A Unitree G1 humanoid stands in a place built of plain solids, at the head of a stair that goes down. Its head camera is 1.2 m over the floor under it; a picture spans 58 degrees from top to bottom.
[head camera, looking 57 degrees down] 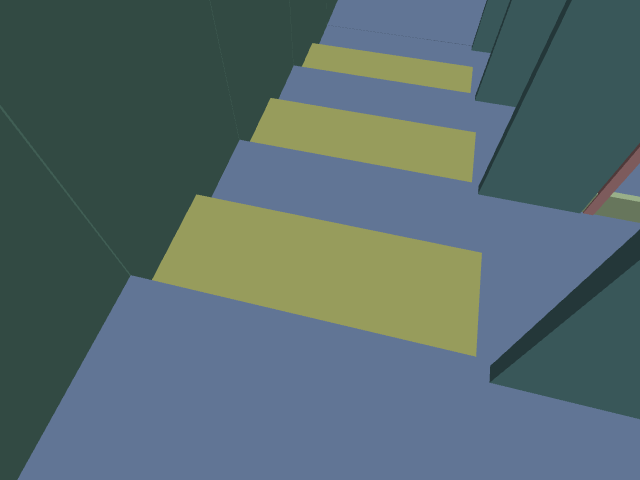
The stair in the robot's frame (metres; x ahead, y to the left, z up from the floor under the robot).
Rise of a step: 0.12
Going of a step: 0.44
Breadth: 1.10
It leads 14 degrees to the right of straight ahead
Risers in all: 6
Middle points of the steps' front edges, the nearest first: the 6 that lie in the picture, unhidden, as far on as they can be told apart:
0.51 0.06 0.00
0.94 -0.05 -0.12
1.37 -0.16 -0.25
1.80 -0.26 -0.35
2.23 -0.37 -0.46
2.66 -0.48 -0.58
